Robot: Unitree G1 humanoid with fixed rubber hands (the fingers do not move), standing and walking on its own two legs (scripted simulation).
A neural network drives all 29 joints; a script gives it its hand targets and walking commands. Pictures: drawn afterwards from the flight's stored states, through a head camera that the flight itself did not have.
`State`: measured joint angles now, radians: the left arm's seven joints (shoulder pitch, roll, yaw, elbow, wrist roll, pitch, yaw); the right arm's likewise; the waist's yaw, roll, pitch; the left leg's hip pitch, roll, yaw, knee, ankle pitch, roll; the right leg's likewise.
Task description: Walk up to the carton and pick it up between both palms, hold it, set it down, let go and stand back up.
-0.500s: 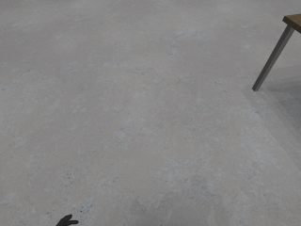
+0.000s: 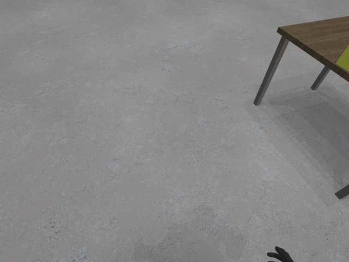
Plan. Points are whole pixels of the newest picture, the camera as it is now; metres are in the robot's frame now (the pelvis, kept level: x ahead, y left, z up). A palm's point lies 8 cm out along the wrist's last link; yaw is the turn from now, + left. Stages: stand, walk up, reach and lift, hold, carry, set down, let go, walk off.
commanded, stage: walk up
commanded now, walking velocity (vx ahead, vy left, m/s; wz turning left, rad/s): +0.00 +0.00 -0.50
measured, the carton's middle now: out of the picture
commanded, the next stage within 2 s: none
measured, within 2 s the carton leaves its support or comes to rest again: neither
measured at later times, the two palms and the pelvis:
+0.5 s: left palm (89, 237) +0.19 +0.23 -0.11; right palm out of the picture -0.06 -0.25 -0.10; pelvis +0.01 +0.01 +0.01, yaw -16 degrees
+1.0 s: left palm (154, 230) +0.22 +0.07 -0.10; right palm out of the picture +0.17 -0.48 -0.12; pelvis +0.16 -0.19 +0.01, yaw -30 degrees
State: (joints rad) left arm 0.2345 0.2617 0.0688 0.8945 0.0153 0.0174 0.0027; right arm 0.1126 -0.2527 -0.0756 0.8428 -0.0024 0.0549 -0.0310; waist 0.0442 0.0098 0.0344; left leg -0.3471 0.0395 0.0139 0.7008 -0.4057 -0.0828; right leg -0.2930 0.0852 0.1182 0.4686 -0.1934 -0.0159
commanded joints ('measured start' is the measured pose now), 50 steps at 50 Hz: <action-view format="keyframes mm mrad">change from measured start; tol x32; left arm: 1 -35 112 28 -64 -15 5 -3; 29 -301 39 -13 -162 24 -2 -120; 36 307 312 69 28 -5 -51 -19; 50 270 80 -28 43 -11 -124 -1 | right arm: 1 164 -123 -34 -21 2 -53 -18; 50 -89 -52 8 -94 -27 -51 90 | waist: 1 -79 30 -100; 30 -96 178 105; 36 142 -502 -163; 50 9 -91 105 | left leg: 1 282 135 -128 -399 216 29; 14 298 271 -34 -387 527 149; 16 448 394 -277 -553 -354 120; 31 183 361 167 -496 85 134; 34 8 229 312 109 342 83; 35 -290 114 287 363 -170 49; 38 -548 91 30 626 -122 48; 50 -405 84 59 278 349 -13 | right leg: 1 -133 -127 174 49 -2 -37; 4 -277 -47 -27 584 -347 28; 16 -493 -100 -7 737 -43 80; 33 225 -89 -274 75 -117 -16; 36 536 -471 609 -321 -543 -165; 41 325 -351 209 -165 336 -73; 50 219 -296 135 -253 599 -32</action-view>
